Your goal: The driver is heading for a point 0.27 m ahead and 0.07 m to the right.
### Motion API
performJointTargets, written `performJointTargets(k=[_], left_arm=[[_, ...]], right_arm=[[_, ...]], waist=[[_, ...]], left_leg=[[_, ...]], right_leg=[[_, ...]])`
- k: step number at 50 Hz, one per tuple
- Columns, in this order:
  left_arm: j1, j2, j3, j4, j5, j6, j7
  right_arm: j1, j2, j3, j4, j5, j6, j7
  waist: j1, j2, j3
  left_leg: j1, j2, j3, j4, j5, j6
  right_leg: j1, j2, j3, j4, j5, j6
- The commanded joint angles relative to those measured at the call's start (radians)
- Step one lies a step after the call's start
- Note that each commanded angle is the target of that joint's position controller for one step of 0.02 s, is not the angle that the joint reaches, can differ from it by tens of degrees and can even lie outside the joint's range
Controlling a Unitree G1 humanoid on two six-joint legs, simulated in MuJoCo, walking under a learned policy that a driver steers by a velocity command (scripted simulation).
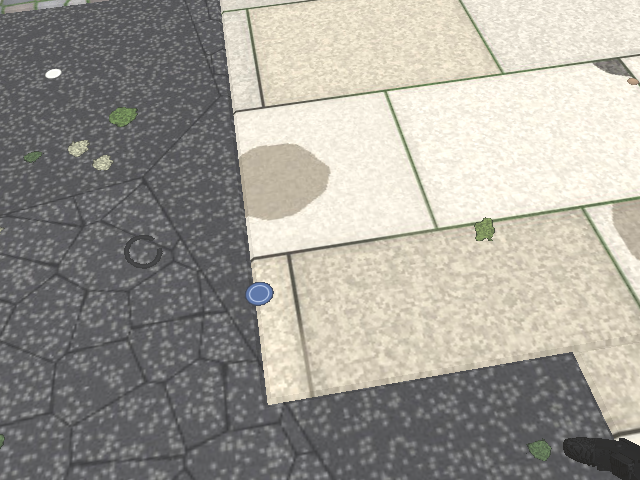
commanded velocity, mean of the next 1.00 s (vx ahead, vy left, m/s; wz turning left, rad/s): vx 0.16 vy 0.00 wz -0.18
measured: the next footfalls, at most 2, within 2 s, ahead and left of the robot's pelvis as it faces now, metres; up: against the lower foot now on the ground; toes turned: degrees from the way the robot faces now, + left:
left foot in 0.12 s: +0.25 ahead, +0.14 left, +0.00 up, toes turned -7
right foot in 0.50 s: +0.26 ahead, -0.12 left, +0.00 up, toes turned -7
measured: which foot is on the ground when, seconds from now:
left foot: up 0.00-0.10, down 0.12-1.00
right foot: down 0.00-0.14, up 0.16-0.48, down 0.50-1.00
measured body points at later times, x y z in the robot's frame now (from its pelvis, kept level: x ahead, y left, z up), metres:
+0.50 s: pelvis +0.19 +0.03 -0.01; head +0.21 +0.02 +0.44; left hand +0.39 +0.25 -0.11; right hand +0.24 -0.24 -0.13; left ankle +0.22 +0.14 -0.75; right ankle +0.22 -0.11 -0.74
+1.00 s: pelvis +0.22 +0.00 -0.01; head +0.23 +0.00 +0.44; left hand +0.40 +0.22 -0.13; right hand +0.26 -0.27 -0.15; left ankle +0.22 +0.14 -0.74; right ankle +0.22 -0.11 -0.74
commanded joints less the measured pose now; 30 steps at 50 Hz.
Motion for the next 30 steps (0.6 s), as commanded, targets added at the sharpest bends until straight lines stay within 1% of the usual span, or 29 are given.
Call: performJointTargets(k=[1,3,4,5,6,7,8,9,10,11,12,13,14,15,16,17,19,21,23,24,25,26,27,28,29,30], left_arm=[[0.027,0.158,0.043,-0.049,-0.008,-0.005,0.009],[0.024,0.161,0.046,-0.053,-0.004,0.000,0.014],[0.014,0.161,0.047,-0.058,-0.001,0.003,0.015],[-0.007,0.142,0.040,-0.067,0.003,0.007,0.016],[-0.019,0.098,0.025,-0.086,0.012,0.005,0.014],[0.068,0.051,0.010,-0.107,0.012,0.000,0.019],[0.165,0.075,0.005,-0.107,0.003,-0.006,0.020],[0.149,0.155,0.024,-0.082,0.000,-0.001,0.019],[0.053,0.174,0.029,-0.094,0.004,0.009,0.019],[-0.007,0.159,0.028,-0.109,0.014,0.018,0.021],[-0.030,0.144,0.029,-0.118,0.020,0.026,0.022],[-0.016,0.110,0.022,-0.116,0.016,0.035,0.019],[-0.006,0.076,0.013,-0.114,0.014,0.040,0.019],[-0.007,0.056,0.006,-0.116,0.016,0.044,0.020],[-0.013,0.047,0.001,-0.117,0.021,0.045,0.020],[-0.026,0.043,-0.004,-0.117,0.024,0.045,0.020],[-0.058,0.053,-0.005,-0.118,0.023,0.049,0.018],[-0.097,0.070,-0.001,-0.125,0.023,0.056,0.016],[-0.111,0.071,0.002,-0.126,0.028,0.058,0.013],[-0.120,0.076,0.005,-0.127,0.035,0.059,0.013],[-0.133,0.100,0.008,-0.141,0.046,0.058,0.016],[-0.136,0.152,0.015,-0.158,0.051,0.060,0.024],[-0.179,0.141,0.010,-0.151,0.046,0.066,0.025],[-0.213,0.082,0.000,-0.160,0.038,0.065,0.015],[-0.220,0.065,-0.004,-0.159,0.042,0.063,0.008],[-0.215,0.076,-0.003,-0.156,0.046,0.059,0.005]], right_arm=[[-0.096,-0.084,-0.017,-0.095,0.010,-0.021,0.011],[-0.078,-0.109,-0.026,-0.099,0.012,-0.032,0.018],[-0.042,-0.118,-0.031,-0.092,0.012,-0.038,0.018],[0.040,-0.134,-0.041,-0.069,0.001,-0.043,0.014],[0.147,-0.173,-0.052,-0.057,-0.025,-0.049,0.010],[0.269,-0.248,-0.068,-0.047,-0.053,-0.046,0.004],[0.307,-0.232,-0.068,-0.024,-0.030,-0.031,0.013],[0.256,-0.146,-0.044,-0.047,-0.005,-0.022,0.014],[0.205,-0.103,-0.028,-0.061,-0.006,-0.009,0.011],[0.164,-0.080,-0.016,-0.056,-0.012,-0.001,0.014],[0.141,-0.060,-0.006,-0.048,-0.014,0.001,0.016],[0.127,-0.058,-0.003,-0.036,-0.019,0.003,0.018],[0.114,-0.064,-0.004,-0.026,-0.023,0.003,0.019],[0.099,-0.078,-0.007,-0.018,-0.023,0.005,0.017],[0.085,-0.098,-0.012,-0.011,-0.020,0.009,0.014],[0.078,-0.113,-0.016,-0.004,-0.014,0.014,0.011],[0.092,-0.127,-0.019,0.013,-0.002,0.025,0.007],[0.109,-0.129,-0.016,0.029,0.004,0.035,0.007],[0.099,-0.123,-0.008,0.040,0.011,0.043,0.007],[0.111,-0.106,-0.001,0.048,0.014,0.046,0.008],[0.145,-0.079,0.010,0.061,0.006,0.044,0.010],[0.189,-0.055,0.019,0.063,-0.020,0.041,0.012],[0.278,-0.017,0.028,0.079,-0.018,0.043,0.011],[0.225,-0.044,0.028,0.082,-0.021,0.053,0.006],[0.181,-0.073,0.020,0.079,-0.019,0.062,0.002],[0.173,-0.077,0.018,0.085,-0.017,0.070,-0.004]], waist=[[-0.002,-0.125,-0.022],[-0.019,-0.142,-0.027],[-0.042,-0.157,-0.035],[-0.086,-0.158,-0.063],[-0.134,-0.124,-0.170],[-0.130,0.067,-0.325],[-0.102,0.320,-0.407],[-0.108,0.179,-0.309],[-0.116,0.081,-0.215],[-0.101,0.020,-0.147],[-0.079,0.018,-0.115],[-0.054,0.039,-0.100],[-0.040,0.065,-0.102],[-0.032,0.084,-0.112],[-0.027,0.090,-0.133],[-0.029,0.089,-0.156],[-0.045,0.092,-0.177],[-0.059,0.084,-0.165],[-0.046,0.077,-0.133],[-0.042,0.068,-0.115],[-0.050,0.031,-0.107],[-0.091,-0.071,-0.130],[-0.154,-0.206,-0.152],[-0.119,-0.185,-0.113],[-0.100,-0.156,-0.062],[-0.095,-0.136,-0.043]], left_leg=[[0.133,-0.055,0.022,-0.090,0.031,0.010],[0.169,-0.058,0.012,-0.122,-0.047,0.032],[0.220,-0.063,0.021,-0.139,-0.083,0.047],[0.321,-0.070,0.047,-0.189,-0.056,0.073],[0.525,0.023,-0.012,-0.155,0.053,0.126],[0.884,0.236,-0.293,-0.117,0.245,0.259],[0.985,0.388,-0.611,-0.185,0.280,0.388],[0.891,0.363,-0.545,-0.194,0.235,0.365],[0.774,0.314,-0.377,-0.183,0.291,0.326],[0.652,0.262,-0.269,-0.197,0.380,0.306],[0.569,0.225,-0.202,-0.215,0.424,0.289],[0.495,0.192,-0.148,-0.242,0.436,0.275],[0.451,0.167,-0.104,-0.263,0.471,0.275],[0.429,0.158,-0.069,-0.275,0.516,0.282],[0.417,0.154,-0.042,-0.279,0.545,0.285],[0.410,0.150,-0.020,-0.281,0.551,0.282],[0.422,0.151,-0.003,-0.285,0.481,0.277],[0.422,0.155,-0.009,-0.284,0.332,0.269],[0.388,0.140,-0.014,-0.264,0.129,0.241],[0.369,0.115,-0.015,-0.249,0.007,0.207],[0.333,0.083,-0.009,-0.224,-0.118,0.154],[0.280,0.014,0.046,-0.145,-0.274,0.100],[0.317,-0.032,0.103,-0.154,-0.387,0.063],[0.371,-0.034,0.111,-0.159,-0.331,0.041],[0.359,-0.036,0.115,-0.157,-0.300,0.037],[0.356,-0.033,0.113,-0.152,-0.281,0.041]], right_leg=[[-0.048,-0.231,0.204,-0.043,0.172,-0.134],[0.000,-0.252,0.264,0.017,0.172,-0.121],[0.007,-0.249,0.282,0.054,0.193,-0.112],[0.009,-0.205,0.257,0.142,0.296,-0.083],[-0.046,-0.146,0.197,0.336,0.332,-0.040],[-0.315,-0.024,0.081,0.668,0.073,0.038],[-0.503,0.022,0.052,0.907,-0.408,0.084],[-0.559,-0.034,0.097,1.007,-0.375,0.101],[-0.565,-0.064,0.060,1.026,-0.318,0.115],[-0.549,-0.090,0.033,0.973,-0.282,0.120],[-0.514,-0.125,0.023,0.896,-0.254,0.117],[-0.448,-0.138,0.003,0.821,-0.236,0.117],[-0.396,-0.137,-0.025,0.737,-0.203,0.122],[-0.354,-0.138,-0.048,0.656,-0.172,0.130],[-0.306,-0.141,-0.063,0.578,-0.127,0.134],[-0.254,-0.143,-0.073,0.506,-0.068,0.133],[-0.195,-0.140,-0.085,0.405,0.022,0.133],[-0.154,-0.136,-0.090,0.321,0.061,0.123],[-0.075,-0.123,-0.109,0.184,0.129,0.097],[-0.029,-0.121,-0.108,0.102,0.173,0.076],[0.032,-0.173,-0.045,0.057,0.274,0.051],[0.103,-0.278,0.054,0.083,0.451,0.010],[0.044,-0.317,0.082,0.084,0.329,-0.051],[-0.045,-0.258,0.056,0.067,0.138,-0.032],[-0.080,-0.215,0.028,0.071,0.080,0.001],[-0.092,-0.195,0.012,0.082,0.103,0.020]])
